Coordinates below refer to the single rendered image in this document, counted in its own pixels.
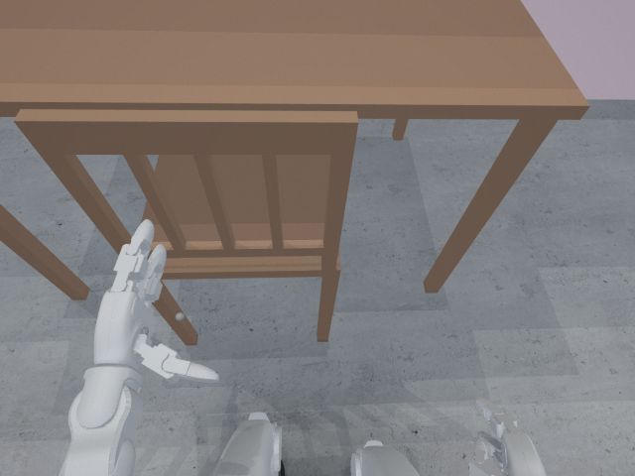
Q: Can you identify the robot left hand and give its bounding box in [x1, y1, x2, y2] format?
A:
[94, 219, 219, 384]

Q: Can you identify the robot thigh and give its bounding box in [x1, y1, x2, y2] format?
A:
[212, 419, 282, 476]
[350, 446, 420, 476]

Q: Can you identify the robot right hand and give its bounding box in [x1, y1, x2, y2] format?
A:
[468, 397, 547, 476]

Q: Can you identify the robot left forearm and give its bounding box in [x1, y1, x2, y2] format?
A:
[59, 364, 144, 476]

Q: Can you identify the chair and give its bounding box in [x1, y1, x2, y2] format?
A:
[14, 109, 358, 346]

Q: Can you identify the table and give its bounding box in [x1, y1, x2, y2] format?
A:
[0, 0, 590, 300]

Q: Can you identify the right robot thigh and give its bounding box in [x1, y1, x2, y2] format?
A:
[350, 446, 420, 476]

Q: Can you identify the left robot thigh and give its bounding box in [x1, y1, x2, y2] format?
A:
[212, 419, 282, 476]

